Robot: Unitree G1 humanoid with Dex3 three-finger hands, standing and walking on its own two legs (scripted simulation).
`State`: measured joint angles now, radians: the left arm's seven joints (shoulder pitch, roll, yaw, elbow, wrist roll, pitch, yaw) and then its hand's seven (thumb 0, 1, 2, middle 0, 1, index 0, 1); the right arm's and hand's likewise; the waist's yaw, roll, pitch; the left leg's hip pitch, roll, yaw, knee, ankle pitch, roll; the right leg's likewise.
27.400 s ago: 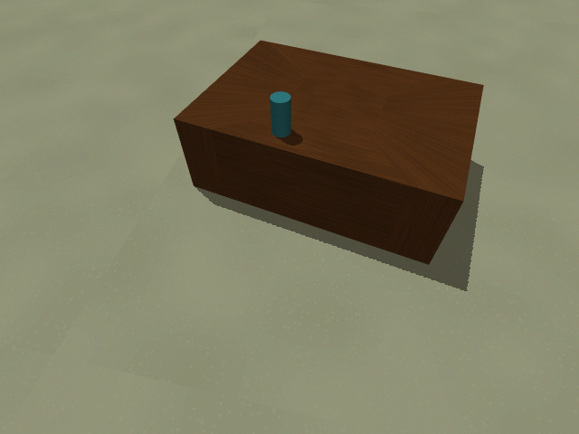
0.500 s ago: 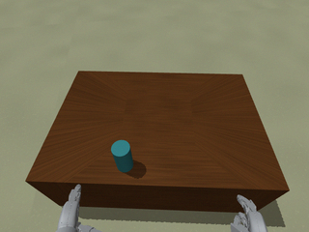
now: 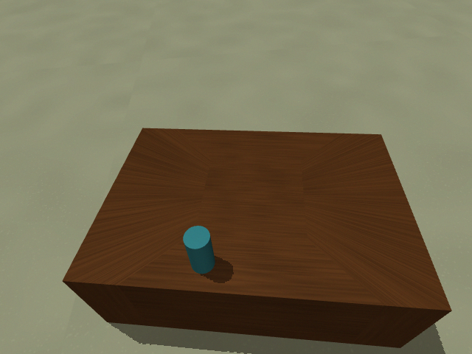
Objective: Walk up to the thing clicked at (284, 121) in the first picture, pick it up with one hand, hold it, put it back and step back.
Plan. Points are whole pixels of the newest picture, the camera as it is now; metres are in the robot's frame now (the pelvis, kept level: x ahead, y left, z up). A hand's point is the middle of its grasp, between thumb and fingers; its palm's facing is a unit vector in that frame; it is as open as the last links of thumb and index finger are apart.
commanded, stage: home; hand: left
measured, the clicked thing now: (200, 250) +0.47 +0.16 -0.31
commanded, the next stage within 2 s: stand in 1.08 s
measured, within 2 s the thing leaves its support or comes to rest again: neither
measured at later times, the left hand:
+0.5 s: hand out of the picture +0.04 +0.25 -0.15, palm faces +0.00 -0.93 -0.37, open 17.7 cm
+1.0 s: hand out of the picture +0.07 +0.25 -0.14, palm faces +0.00 -0.93 -0.36, open 17.7 cm
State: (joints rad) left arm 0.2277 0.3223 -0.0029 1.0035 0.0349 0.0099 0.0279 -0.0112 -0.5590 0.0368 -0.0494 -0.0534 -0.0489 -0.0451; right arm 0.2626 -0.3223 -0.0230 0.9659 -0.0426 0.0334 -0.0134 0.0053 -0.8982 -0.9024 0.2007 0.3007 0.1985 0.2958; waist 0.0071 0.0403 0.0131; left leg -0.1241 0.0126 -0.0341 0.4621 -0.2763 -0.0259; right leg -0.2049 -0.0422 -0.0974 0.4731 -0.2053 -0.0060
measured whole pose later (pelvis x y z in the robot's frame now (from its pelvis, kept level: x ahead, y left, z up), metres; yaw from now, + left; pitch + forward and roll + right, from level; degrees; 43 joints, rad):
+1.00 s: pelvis +0.01 +0.00 +0.01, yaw +0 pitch -3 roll +0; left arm 0.11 0.32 0.00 1.17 0.01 0.00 0.00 -0.01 -0.59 0.01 -0.05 -0.05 -0.05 -0.04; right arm 0.16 -0.35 0.02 1.09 -0.03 0.01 -0.01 0.00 -0.90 -0.90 0.20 0.30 0.20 0.30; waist 0.01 0.04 0.03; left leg -0.07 0.01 -0.03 0.34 -0.23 -0.02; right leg -0.16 -0.04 -0.10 0.36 -0.16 0.00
